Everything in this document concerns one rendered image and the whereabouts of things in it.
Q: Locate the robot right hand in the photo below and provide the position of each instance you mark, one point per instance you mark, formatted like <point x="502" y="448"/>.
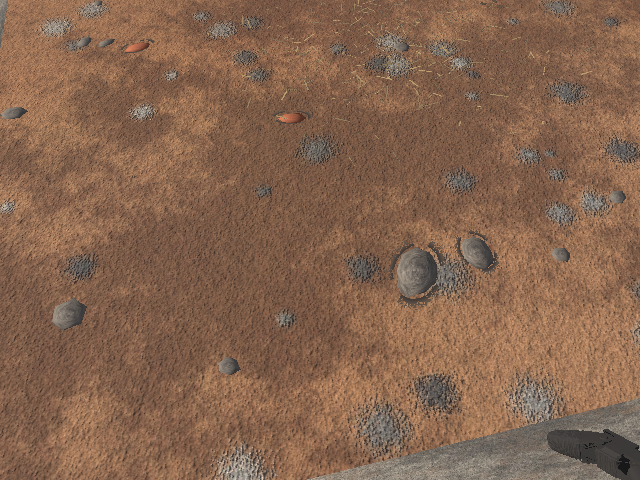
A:
<point x="611" y="452"/>

